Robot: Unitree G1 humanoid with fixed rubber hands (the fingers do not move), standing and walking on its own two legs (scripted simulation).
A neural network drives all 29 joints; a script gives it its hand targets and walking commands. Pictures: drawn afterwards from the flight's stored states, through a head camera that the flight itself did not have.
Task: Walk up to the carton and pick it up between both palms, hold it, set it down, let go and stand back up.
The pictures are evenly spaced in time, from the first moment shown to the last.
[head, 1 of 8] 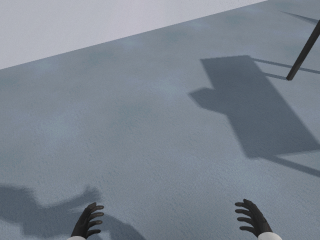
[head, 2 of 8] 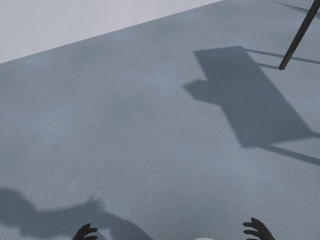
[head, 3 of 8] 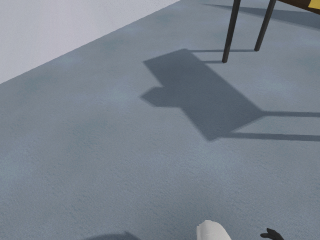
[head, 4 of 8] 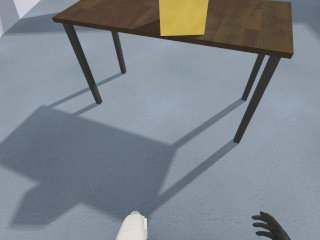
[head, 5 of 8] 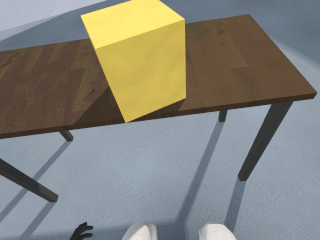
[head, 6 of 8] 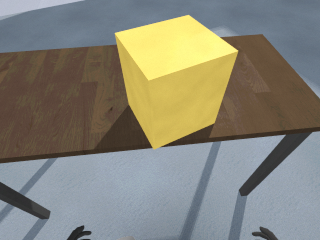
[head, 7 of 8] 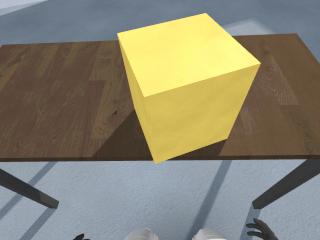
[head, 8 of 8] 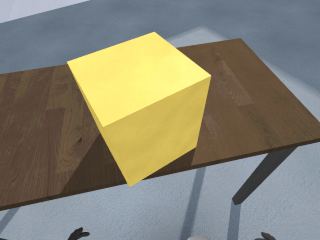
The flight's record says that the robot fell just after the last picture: no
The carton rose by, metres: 0.00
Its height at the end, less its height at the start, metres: +0.00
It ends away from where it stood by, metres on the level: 0.00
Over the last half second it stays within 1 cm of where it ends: yes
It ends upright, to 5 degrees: yes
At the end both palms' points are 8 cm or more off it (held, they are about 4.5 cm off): yes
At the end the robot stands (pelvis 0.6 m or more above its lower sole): yes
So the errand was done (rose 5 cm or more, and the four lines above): no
